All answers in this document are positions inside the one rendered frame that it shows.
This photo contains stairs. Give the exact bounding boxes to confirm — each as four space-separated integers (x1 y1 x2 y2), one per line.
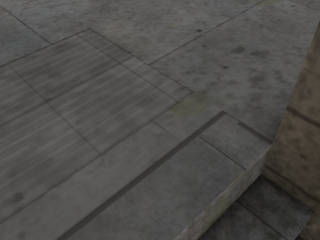
174 143 315 240

